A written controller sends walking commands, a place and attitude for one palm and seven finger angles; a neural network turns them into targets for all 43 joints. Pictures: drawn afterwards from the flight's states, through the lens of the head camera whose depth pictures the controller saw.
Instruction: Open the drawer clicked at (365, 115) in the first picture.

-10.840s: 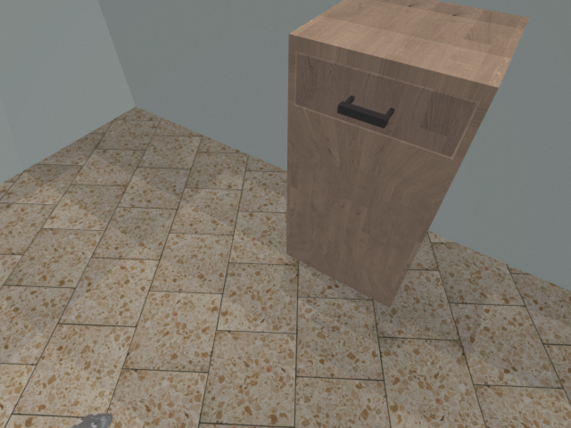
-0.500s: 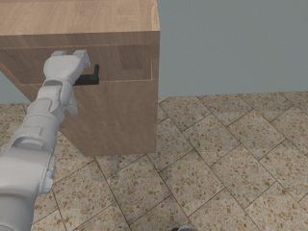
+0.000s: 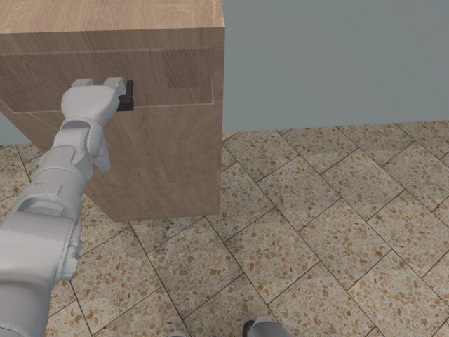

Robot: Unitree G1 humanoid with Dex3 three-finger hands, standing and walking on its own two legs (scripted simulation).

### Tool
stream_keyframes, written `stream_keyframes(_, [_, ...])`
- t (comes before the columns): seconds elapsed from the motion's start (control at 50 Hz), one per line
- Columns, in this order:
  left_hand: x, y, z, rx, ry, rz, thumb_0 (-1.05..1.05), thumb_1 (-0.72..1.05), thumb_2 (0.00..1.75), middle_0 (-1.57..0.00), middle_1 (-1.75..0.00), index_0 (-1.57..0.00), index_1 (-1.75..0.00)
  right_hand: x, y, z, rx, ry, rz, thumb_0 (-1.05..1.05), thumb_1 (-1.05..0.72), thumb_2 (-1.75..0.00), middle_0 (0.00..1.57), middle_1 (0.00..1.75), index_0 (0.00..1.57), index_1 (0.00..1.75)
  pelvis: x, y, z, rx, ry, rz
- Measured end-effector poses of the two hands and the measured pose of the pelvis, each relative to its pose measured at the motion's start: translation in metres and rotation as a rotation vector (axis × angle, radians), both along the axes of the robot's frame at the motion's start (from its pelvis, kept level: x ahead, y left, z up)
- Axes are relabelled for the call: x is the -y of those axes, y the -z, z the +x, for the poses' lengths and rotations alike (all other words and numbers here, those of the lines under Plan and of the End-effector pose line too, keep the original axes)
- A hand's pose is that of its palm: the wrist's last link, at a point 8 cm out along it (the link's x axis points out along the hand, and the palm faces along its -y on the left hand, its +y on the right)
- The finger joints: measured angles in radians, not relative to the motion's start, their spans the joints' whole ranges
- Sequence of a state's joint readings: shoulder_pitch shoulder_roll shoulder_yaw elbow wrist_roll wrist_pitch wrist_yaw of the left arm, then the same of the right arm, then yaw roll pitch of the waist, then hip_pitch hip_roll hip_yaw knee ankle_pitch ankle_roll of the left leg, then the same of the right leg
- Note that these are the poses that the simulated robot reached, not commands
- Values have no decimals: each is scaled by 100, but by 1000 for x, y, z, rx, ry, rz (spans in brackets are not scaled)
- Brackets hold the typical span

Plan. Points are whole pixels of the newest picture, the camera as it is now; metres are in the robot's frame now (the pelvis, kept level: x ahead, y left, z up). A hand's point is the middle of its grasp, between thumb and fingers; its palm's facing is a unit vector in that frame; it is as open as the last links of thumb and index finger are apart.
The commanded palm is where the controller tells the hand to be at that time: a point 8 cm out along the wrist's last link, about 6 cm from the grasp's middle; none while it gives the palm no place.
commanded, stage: lower the fingers behind the handle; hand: left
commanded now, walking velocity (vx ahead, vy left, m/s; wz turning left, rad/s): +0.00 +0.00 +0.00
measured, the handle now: (101, 95) +0.56 +0.20 +0.06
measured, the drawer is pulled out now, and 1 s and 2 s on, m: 0.00 0.00 0.02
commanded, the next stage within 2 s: close the thumb around the handle in 0.42 s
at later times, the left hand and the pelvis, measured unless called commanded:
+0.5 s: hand (99, 119) +0.52 +0.20 +0.04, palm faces -0.07 -0.02 -1.00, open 13.8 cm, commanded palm +0.50 +0.21 +0.09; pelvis +0.00 +0.01 +0.00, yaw +0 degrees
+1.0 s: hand (99, 118) +0.52 +0.20 +0.04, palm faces -0.06 -0.02 -1.00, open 7.9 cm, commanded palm +0.50 +0.20 +0.09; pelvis +0.00 +0.01 +0.00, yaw +0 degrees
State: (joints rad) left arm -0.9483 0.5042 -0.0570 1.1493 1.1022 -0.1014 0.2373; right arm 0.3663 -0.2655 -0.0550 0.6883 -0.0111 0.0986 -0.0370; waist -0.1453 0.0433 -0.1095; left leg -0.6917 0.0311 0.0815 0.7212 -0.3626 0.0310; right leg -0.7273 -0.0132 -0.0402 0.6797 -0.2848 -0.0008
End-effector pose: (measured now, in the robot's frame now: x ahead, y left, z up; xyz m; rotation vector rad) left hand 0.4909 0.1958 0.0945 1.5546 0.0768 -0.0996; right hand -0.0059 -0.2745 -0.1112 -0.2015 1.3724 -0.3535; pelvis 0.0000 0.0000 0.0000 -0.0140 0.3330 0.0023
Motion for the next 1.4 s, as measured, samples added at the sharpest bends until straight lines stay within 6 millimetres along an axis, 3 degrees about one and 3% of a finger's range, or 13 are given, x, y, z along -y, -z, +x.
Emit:
stream_keyframes(0.2, [-7, 2, 7, 90, -20, 7, 0, -49, 30, -32, -121, -32, -121, -6, 7, -15, -71, -2, 16, 0, -90, -89, 20, 30, 20, 30, -3, 6, 0, -33, -7, -7])
stream_keyframes(0.62, [-8, 0, 9, 62, -12, -7, 0, -46, 31, -33, -122, -33, -121, -9, 5, -4, -29, -9, 3, 0, -90, -89, 20, 30, 21, 30, -8, 5, 0, -26, -4, -9])
stream_keyframes(0.78, [-7, 0, 9, 73, -25, -5, 0, -19, 42, -34, -124, -34, -124, -11, 5, -5, -47, -10, 12, 0, -90, -89, 20, 30, 21, 30, -8, 5, 2, -25, -10, -11])
stream_keyframes(1.14, [-5, 1, 7, 37, -19, -6, 0, 70, 81, -40, -133, -40, -133, -9, 5, -2, -39, 1, 21, 0, -90, -89, 20, 30, 21, 30, -5, 2, 7, -16, -3, -8])
stream_keyframes(1.2, [-5, 3, 7, 47, -13, -4, 0, 78, 85, -40, -133, -40, -134, -8, 6, 0, -44, -3, 22, 0, -90, -89, 20, 30, 21, 30, -4, 2, 8, -17, -5, -8])
stream_keyframes(1.4, [-4, 3, 7, 52, -24, 7, -1, 77, 86, -40, -135, -41, -135, -5, 8, 12, -38, -7, 35, 0, -90, -89, 20, 30, 20, 30, -1, 0, 15, -16, -6, -7])
